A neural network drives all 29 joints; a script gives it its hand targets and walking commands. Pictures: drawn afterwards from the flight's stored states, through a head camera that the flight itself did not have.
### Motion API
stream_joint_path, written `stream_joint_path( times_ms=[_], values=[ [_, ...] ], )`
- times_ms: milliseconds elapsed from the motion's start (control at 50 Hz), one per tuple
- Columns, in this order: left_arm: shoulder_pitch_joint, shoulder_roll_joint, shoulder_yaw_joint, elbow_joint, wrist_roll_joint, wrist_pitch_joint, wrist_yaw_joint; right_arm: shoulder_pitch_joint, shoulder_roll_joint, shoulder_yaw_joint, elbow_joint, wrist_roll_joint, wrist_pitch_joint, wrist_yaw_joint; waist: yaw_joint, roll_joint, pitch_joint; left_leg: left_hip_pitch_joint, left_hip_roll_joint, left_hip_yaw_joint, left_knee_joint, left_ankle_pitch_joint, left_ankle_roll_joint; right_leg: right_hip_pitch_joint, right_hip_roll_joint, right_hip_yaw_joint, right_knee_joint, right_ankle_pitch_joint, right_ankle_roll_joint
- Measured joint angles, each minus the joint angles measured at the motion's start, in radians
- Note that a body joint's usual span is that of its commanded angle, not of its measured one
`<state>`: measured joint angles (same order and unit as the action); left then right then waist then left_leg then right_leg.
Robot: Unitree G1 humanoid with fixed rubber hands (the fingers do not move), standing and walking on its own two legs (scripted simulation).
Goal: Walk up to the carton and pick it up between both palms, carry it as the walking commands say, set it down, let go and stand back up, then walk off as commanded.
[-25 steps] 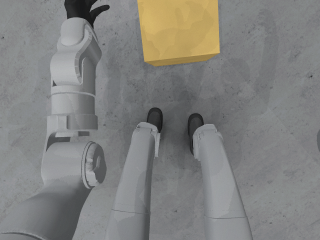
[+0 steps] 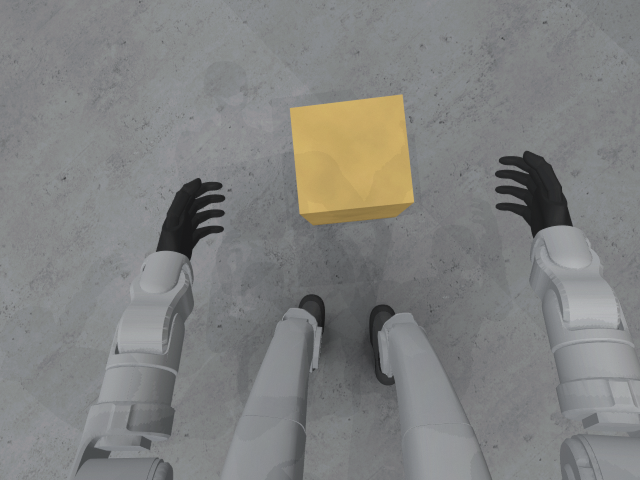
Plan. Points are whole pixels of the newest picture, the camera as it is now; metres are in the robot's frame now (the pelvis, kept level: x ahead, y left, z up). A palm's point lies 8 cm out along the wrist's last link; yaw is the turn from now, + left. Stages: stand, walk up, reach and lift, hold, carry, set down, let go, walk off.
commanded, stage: let go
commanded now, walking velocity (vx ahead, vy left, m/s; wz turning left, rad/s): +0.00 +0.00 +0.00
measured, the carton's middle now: (350, 170) +0.53 +0.01 -0.56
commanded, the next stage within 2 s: stand in 1.06 s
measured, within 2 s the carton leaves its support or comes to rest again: neither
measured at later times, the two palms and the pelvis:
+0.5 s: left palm (83, 353) +0.24 +0.26 -0.01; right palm (599, 343) +0.26 -0.20 -0.01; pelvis +0.08 +0.03 +0.06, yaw -1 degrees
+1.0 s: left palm (73, 336) +0.26 +0.26 +0.00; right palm (603, 360) +0.25 -0.20 -0.01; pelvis +0.09 +0.03 +0.06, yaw +0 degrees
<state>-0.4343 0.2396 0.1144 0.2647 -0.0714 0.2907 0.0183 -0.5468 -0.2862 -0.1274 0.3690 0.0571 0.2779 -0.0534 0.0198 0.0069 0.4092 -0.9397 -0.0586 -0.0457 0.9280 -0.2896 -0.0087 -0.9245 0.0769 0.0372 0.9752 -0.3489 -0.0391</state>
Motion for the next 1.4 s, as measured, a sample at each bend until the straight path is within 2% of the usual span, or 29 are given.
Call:
stream_joint_path(
  times_ms=[120, 240, 440, 500, 620, 780, 920, 1060, 1220, 1400],
  values=[
    [0.187, -0.039, -0.005, 0.118, 0.041, -0.083, -0.051, 0.192, 0.058, -0.005, 0.112, -0.045, -0.08, 0.038, 0.004, 0.018, -0.236, 0.087, 0.003, 0.002, -0.086, 0.006, 0.015, 0.095, -0.003, 0.007, -0.104, 0.015, 0.01],
    [0.34, -0.056, -0.027, 0.187, 0.068, -0.151, -0.078, 0.342, 0.1, -0.005, 0.172, -0.086, -0.152, 0.065, 0.004, 0.016, -0.299, 0.289, -0.002, 0.012, -0.181, 0.002, 0.03, 0.297, -0.017, 0.018, -0.2, 0.011, 0.018],
    [0.6, -0.059, -0.061, 0.155, 0.071, -0.21, -0.078, 0.632, 0.105, 0.041, 0.118, -0.103, -0.21, 0.094, 0.008, 0.005, -0.277, 0.621, -0.003, 0.012, -0.356, 0.011, 0.047, 0.641, -0.032, 0.023, -0.402, 0.034, 0.026],
    [0.643, -0.054, -0.065, 0.148, 0.07, -0.215, -0.075, 0.698, 0.093, 0.054, 0.092, -0.098, -0.213, 0.104, 0.008, 0.007, -0.279, 0.694, -0.002, 0.012, -0.398, 0.016, 0.051, 0.718, -0.034, 0.025, -0.454, 0.044, 0.028],
    [0.668, -0.037, -0.075, 0.147, 0.07, -0.196, -0.076, 0.763, 0.075, 0.073, 0.057, -0.098, -0.189, 0.12, -0.011, 0.008, -0.286, 0.79, -0.002, 0.014, -0.436, 0.011, 0.058, 0.821, -0.037, 0.027, -0.508, 0.048, 0.031],
    [0.643, -0.039, -0.083, 0.154, 0.085, -0.149, -0.068, 0.779, 0.081, 0.085, 0.043, -0.096, -0.147, 0.132, -0.028, 0.008, -0.274, 0.848, -0.003, 0.021, -0.43, -0.008, 0.061, 0.878, -0.039, 0.031, -0.503, 0.032, 0.034],
    [0.632, -0.054, -0.086, 0.138, 0.077, -0.077, -0.033, 0.774, 0.064, 0.108, 0.078, -0.073, -0.167, 0.107, -0.03, 0.018, -0.297, 0.829, -0.009, 0.011, -0.407, -0.018, 0.062, 0.864, -0.045, 0.017, -0.483, 0.018, 0.036],
    [0.65, -0.037, -0.095, 0.146, 0.061, -0.046, -0.011, 0.784, 0.052, 0.122, 0.079, -0.068, -0.167, 0.087, -0.032, 0.014, -0.321, 0.8, -0.005, 0.001, -0.379, -0.026, 0.057, 0.842, -0.04, 0.003, -0.466, 0.013, 0.032],
    [0.685, 0.038, -0.078, 0.368, 0.117, -0.241, -0.003, 0.819, 0.0, 0.078, 0.251, -0.098, -0.255, 0.057, -0.016, -0.007, -0.472, 0.753, -0.002, -0.005, -0.348, -0.049, 0.055, 0.799, -0.037, -0.007, -0.44, -0.009, 0.027],
    [0.735, 0.1, -0.063, 0.474, 0.117, -0.31, -0.008, 0.83, -0.052, 0.058, 0.308, -0.091, -0.295, 0.053, -0.015, -0.02, -0.541, 0.752, -0.006, 0.005, -0.365, -0.041, 0.058, 0.79, -0.043, 0.001, -0.443, -0.007, 0.029]
  ],
)
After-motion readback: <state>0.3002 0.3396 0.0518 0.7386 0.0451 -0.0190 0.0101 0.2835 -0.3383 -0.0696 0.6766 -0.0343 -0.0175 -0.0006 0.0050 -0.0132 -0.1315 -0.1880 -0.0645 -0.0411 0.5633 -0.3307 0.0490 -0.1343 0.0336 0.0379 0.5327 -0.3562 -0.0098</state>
